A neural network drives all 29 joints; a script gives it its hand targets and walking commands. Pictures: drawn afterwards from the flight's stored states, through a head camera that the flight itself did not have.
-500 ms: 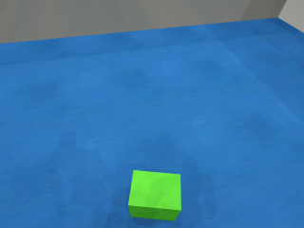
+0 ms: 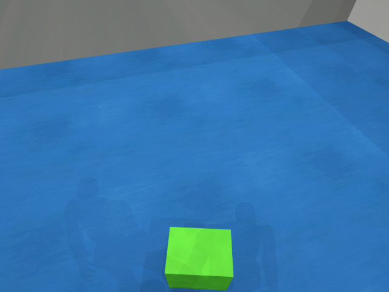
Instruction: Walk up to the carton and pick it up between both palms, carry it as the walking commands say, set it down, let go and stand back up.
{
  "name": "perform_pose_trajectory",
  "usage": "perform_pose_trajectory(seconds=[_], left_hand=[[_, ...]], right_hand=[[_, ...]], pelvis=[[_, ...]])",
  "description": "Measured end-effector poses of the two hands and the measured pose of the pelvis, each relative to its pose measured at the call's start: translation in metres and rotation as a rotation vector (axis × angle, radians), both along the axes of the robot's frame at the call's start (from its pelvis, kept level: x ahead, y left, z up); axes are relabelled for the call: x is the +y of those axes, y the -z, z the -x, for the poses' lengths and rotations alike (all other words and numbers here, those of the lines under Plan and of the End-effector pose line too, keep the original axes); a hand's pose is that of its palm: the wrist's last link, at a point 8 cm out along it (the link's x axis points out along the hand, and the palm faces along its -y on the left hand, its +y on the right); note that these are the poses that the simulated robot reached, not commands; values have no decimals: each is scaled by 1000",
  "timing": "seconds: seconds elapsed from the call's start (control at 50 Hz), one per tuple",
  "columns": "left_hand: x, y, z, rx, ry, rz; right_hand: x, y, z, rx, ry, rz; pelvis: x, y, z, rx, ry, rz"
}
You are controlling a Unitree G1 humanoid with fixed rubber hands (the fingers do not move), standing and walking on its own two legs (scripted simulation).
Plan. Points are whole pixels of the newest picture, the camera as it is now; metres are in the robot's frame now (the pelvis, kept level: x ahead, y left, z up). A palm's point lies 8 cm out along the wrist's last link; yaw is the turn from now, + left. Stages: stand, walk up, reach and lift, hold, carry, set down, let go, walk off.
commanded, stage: walk up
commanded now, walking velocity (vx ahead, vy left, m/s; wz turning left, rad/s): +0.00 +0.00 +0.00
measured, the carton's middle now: (199, 259) +0.38 -0.01 -0.65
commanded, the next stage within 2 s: stand in 0.40 s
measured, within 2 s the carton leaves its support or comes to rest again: neither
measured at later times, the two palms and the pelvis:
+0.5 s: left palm out of the picture -0.02 +0.20 -0.15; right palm out of the picture -0.02 -0.23 -0.15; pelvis +0.00 -0.02 +0.00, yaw +0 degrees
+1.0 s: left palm out of the picture +0.12 +0.20 -0.15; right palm out of the picture +0.14 -0.22 -0.15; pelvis -0.01 +0.00 -0.03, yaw +1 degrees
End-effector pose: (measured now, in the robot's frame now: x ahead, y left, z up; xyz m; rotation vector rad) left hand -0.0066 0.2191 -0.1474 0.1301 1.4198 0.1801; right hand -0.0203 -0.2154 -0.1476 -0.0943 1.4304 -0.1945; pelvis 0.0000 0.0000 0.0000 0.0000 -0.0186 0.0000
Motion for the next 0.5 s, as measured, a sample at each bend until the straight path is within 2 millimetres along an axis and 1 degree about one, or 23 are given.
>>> perform_pose_trajectory(seconds=[0.18,0.5], left_hand=[[-7,0,6,26,-9,-1],[-19,0,17,41,-17,0]], right_hand=[[-6,1,7,33,3,3],[-15,3,3,32,-15,0]], pelvis=[[-6,0,-2,-2,-4,-2],[-15,1,-2,2,-7,-3]])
